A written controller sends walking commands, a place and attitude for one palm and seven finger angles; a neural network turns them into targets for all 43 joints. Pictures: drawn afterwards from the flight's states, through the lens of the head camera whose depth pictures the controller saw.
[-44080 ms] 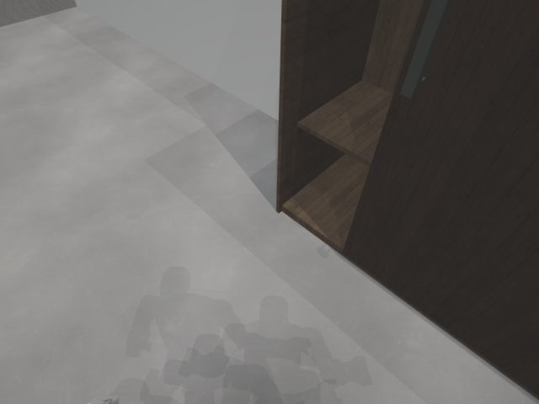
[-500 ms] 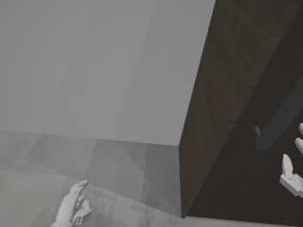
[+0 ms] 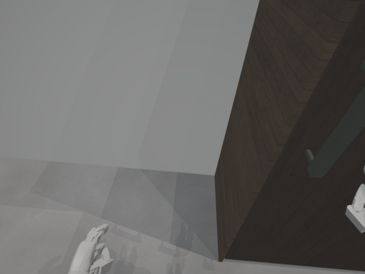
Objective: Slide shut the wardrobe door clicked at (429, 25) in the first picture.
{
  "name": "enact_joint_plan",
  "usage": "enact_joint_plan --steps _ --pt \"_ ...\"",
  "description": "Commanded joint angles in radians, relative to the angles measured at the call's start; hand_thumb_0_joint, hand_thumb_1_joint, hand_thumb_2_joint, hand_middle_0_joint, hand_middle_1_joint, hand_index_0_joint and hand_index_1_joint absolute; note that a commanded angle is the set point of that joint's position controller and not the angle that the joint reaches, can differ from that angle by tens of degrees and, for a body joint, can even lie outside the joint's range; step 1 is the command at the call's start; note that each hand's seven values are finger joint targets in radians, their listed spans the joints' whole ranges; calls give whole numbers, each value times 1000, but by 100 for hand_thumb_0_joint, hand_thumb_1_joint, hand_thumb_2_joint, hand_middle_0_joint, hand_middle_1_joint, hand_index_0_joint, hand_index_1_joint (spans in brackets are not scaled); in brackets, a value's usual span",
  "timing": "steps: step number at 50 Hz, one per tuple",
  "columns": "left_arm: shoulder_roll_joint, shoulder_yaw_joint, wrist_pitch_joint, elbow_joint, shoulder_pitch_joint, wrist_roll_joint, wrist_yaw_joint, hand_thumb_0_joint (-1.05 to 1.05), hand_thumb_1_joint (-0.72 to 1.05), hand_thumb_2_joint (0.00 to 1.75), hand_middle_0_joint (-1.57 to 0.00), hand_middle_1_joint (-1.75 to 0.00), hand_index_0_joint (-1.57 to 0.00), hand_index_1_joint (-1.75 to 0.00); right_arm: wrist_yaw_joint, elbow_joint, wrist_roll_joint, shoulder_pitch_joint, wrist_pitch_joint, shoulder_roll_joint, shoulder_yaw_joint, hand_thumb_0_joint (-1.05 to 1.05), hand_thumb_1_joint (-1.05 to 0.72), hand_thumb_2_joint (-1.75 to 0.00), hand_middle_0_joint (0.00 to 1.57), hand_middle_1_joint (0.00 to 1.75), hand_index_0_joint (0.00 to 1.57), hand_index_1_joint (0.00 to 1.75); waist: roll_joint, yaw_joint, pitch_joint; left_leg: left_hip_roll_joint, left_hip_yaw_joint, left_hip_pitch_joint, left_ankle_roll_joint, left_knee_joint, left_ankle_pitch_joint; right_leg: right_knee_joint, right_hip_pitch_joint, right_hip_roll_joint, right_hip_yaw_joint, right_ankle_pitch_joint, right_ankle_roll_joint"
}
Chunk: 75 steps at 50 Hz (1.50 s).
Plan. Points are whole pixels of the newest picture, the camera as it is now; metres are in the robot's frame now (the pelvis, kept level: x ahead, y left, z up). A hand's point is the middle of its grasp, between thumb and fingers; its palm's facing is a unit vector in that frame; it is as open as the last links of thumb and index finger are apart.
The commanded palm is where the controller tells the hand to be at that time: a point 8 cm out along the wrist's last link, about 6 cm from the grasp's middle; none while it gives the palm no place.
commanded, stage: step back with the hand held close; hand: right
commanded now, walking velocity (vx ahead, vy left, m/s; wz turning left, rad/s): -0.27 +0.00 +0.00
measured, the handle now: (338, 125) +0.35 -0.31 +0.20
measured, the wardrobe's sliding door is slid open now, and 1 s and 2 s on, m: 0.00 0.00 0.00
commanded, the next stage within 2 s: stop stepping back and stand still in 1.10 s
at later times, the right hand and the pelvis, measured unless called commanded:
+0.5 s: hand out of the picture +0.12 -0.31 +0.16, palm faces +0.47 +0.75 -0.47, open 7.4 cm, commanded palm +0.06 -0.34 +0.17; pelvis -0.07 -0.04 -0.02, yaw -1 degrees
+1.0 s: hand out of the picture +0.03 -0.33 +0.18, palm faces +0.54 +0.73 -0.42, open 7.4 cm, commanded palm -0.03 -0.34 +0.17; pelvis -0.16 -0.04 -0.02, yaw -1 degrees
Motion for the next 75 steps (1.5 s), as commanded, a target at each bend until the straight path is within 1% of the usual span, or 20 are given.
enact_joint_plan --steps 1,13,18,25,37,39,42,45,51,53,55,56,57,60,62,63,64,66,69,75 --pt "111 58 -14 -181 -130 -2 -2 0 90 90 -20 -30 -20 -30 -22 -197 -14 -104 -121 -217 -144 0 -90 -90 20 30 20 30 102 42 -18 164 -188 -113 24 -124 344 56 -53 -18 28 155 -23" --pt "138 79 45 -265 -122 -14 9 0 90 90 -20 -30 -20 -30 -53 -344 -19 59 -173 -275 -220 0 -90 -90 20 30 20 30 -22 36 -161 55 -80 20 -18 88 365 -67 -164 -103 104 343 -35" --pt "151 85 14 -270 -107 -10 7 0 90 90 -20 -30 -20 -30 -54 -343 -34 70 -195 -247 -227 0 -90 -90 20 30 20 30 -139 33 -120 13 -65 128 -29 230 233 -164 -414 -160 162 36 -79" --pt "163 93 -24 -246 -74 -12 2 0 90 90 -20 -30 -20 -30 -49 -265 -69 -1 -222 -206 -213 0 -90 -90 20 30 20 30 -56 55 1 5 -117 133 -25 257 57 -183 -694 -163 202 -494 -112" --pt "114 81 -52 -173 -38 -2 -16 0 90 90 -20 -30 -20 -30 -76 -365 -51 -53 -269 -268 -219 0 -90 -90 20 30 20 30 114 80 -81 192 -274 -421 85 -61 -171 231 -158 5 73 -187 -13" --pt "125 82 -49 -189 -46 -5 -14 0 90 90 -20 -30 -20 -30 -79 -370 -47 -19 -273 -276 -242 0 -90 -90 20 30 20 30 38 78 -69 121 -198 -400 38 41 -194 91 -224 -46 145 -271 -36" --pt "134 98 -74 -214 -80 8 -6 0 90 90 -20 -30 -20 -30 -78 -393 -59 -31 -276 -282 -302 0 -90 -90 20 30 20 30 -306 62 -83 -92 -62 -47 -42 766 -156 -381 -641 -355 488 -496 -176" --pt "145 138 -88 -164 -72 3 -29 0 90 90 -20 -30 -20 -30 -70 -321 -48 3 -285 -267 -306 0 -90 -90 20 30 20 30 -112 47 -133 -92 -71 -133 -27 814 -214 -280 -471 -319 299 -322 -140" --pt "114 94 -101 -129 -66 2 -43 0 90 90 -20 -30 -20 -30 -57 -337 -9 -5 -245 -187 -148 0 -90 -90 20 30 20 30 -216 57 -125 -77 33 -100 22 153 -316 -335 -223 -234 203 -230 4" --pt "105 95 -93 -105 -49 7 -48 0 90 90 -20 -30 -20 -30 -50 -342 -11 -55 -254 -224 -153 0 -90 -90 20 30 20 30 -129 48 -157 14 -46 -112 75 -152 -248 -167 -109 -178 107 -93 104" --pt "80 88 -79 -86 -86 -4 -34 0 90 90 -20 -30 -20 -30 -60 -371 -20 -114 -274 -312 -181 0 -90 -90 20 30 20 30 227 31 -85 354 -389 -360 173 -305 -8 419 -107 -26 1 -44 95" --pt "84 78 -83 -91 -121 12 -25 0 90 90 -20 -30 -20 -30 -77 -386 -24 -112 -281 -374 -244 0 -90 -90 20 30 20 30 222 16 -64 421 -381 -311 203 -239 365 612 -270 23 -5 -197 90" --pt "60 50 -95 -117 -126 25 -28 0 90 90 -20 -30 -20 -30 -85 -414 -35 -126 -287 -400 -288 0 -90 -90 20 30 20 30 168 3 -126 382 -229 -98 176 -100 784 628 -397 18 -13 -228 74" --pt "63 43 -85 -157 -167 -21 -2 0 90 90 -20 -30 -20 -30 -48 -356 -46 -103 -243 -316 -233 0 -90 -90 20 30 20 30 280 39 -41 247 -98 23 103 69 996 329 -365 4 -35 -91 37" --pt "77 42 -81 -148 -116 -34 8 0 90 90 -20 -30 -20 -30 -39 -313 -21 -25 -219 -273 -220 0 -90 -90 20 30 20 30 2 91 -121 107 25 -73 1 363 779 -88 -38 45 -72 420 23" --pt "122 65 -93 -153 -100 -21 -9 0 90 90 -20 -30 -20 -30 -42 -352 -15 -9 -224 -265 -214 0 -90 -90 20 30 20 30 -264 67 -196 -14 24 -255 -24 557 145 -76 171 -155 141 939 -35" --pt "123 79 -99 -152 -63 -8 -32 0 90 90 -20 -30 -20 -30 -45 -371 -22 -17 -230 -261 -205 0 -90 -90 20 30 20 30 -316 52 -237 -60 -86 -295 -8 679 -341 -60 167 -278 306 1058 -83" --pt "136 95 -104 -139 -64 -17 -46 0 90 90 -20 -30 -20 -30 -40 -265 -6 20 -228 -220 -192 0 -90 -90 20 30 20 30 -41 62 -136 -67 -110 -290 -8 680 -346 -206 -43 -298 344 381 -86" --pt "103 82 -75 -166 -95 0 -43 0 90 90 -20 -30 -20 -30 -55 -393 -18 122 -193 -267 -244 0 -90 -90 20 30 20 30 -99 57 -88 -33 -40 -163 -8 530 -176 -392 -234 -232 304 -305 20" --pt "104 79 -45 -180 -66 11 -31 0 90 90 -20 -30 -20 -30 -70 -415 -39 183 -165 -251 -213 0 -90 -90 20 30 20 30 -261 56 -77 -85 107 150 27 171 -247 -394 -437 -145 122 -413 37"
